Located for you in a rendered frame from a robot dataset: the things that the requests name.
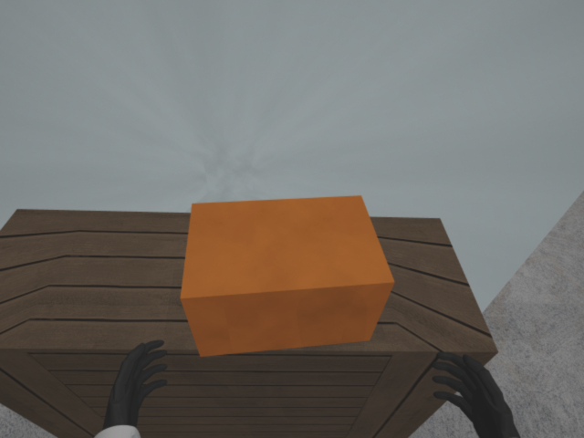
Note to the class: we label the carton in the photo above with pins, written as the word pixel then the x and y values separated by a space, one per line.
pixel 282 274

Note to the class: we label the robot left hand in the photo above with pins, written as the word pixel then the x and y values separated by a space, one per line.
pixel 127 393

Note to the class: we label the pedestal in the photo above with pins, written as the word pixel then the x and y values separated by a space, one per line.
pixel 79 290

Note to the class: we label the robot right hand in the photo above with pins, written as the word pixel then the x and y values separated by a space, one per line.
pixel 482 402

